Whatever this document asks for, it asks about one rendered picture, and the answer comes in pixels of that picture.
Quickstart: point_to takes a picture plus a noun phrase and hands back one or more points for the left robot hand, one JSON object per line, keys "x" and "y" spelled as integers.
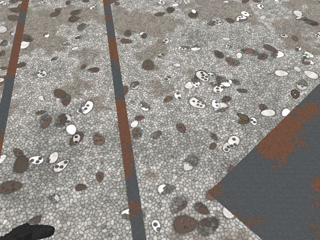
{"x": 29, "y": 232}

